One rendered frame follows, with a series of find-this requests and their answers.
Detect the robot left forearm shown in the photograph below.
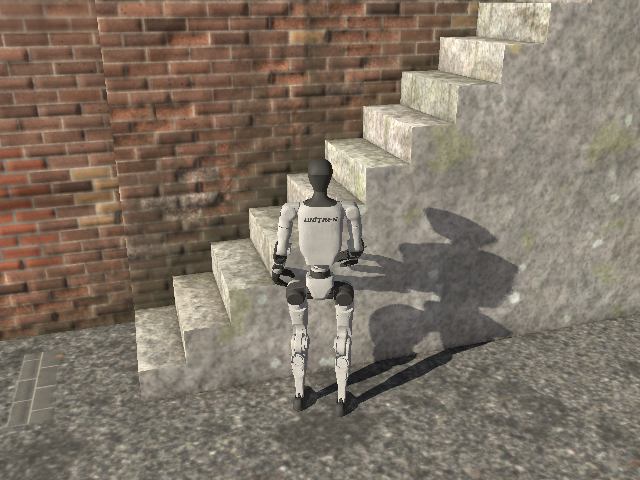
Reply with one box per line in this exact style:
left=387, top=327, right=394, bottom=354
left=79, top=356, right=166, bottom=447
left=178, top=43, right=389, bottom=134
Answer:
left=272, top=241, right=287, bottom=274

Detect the robot left upper arm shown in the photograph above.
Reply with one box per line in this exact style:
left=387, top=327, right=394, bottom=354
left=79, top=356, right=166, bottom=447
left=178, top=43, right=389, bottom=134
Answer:
left=276, top=202, right=299, bottom=256

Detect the robot left hand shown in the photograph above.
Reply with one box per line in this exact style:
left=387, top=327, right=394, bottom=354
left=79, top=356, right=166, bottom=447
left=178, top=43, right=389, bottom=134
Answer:
left=272, top=269, right=295, bottom=287

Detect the robot right hand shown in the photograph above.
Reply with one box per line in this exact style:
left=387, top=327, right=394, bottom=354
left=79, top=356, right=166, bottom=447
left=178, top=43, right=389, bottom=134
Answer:
left=335, top=249, right=358, bottom=267

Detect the robot right forearm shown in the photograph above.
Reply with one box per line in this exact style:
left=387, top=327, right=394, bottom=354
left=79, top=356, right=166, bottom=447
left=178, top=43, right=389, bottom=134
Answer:
left=348, top=238, right=364, bottom=260

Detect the robot head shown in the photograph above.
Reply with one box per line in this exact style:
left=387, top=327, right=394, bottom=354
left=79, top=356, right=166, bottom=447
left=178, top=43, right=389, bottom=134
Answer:
left=303, top=158, right=337, bottom=207

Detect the right robot foot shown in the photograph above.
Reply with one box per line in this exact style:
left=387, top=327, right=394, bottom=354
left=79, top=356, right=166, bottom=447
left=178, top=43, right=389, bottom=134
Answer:
left=334, top=391, right=351, bottom=417

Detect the robot right upper arm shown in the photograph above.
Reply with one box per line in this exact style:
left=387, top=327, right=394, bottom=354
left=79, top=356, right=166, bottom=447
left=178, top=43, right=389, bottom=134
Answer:
left=341, top=201, right=363, bottom=252

